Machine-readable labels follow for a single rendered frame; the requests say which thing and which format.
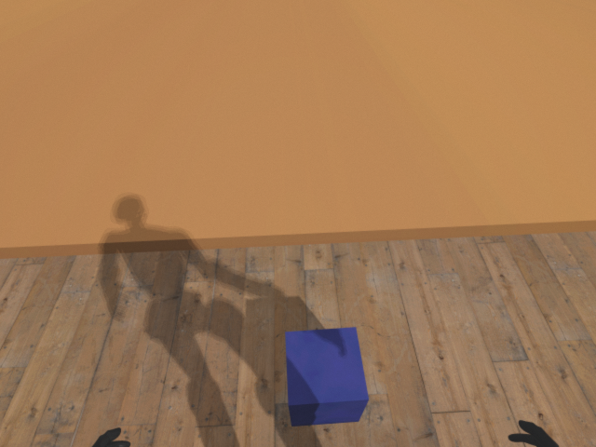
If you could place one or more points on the robot right hand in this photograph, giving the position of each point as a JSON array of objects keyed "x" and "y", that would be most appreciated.
[{"x": 537, "y": 436}]

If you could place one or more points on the robot left hand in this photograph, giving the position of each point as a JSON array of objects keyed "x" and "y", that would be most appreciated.
[{"x": 106, "y": 440}]

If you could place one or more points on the carton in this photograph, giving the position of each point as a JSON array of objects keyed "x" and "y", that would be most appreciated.
[{"x": 325, "y": 376}]

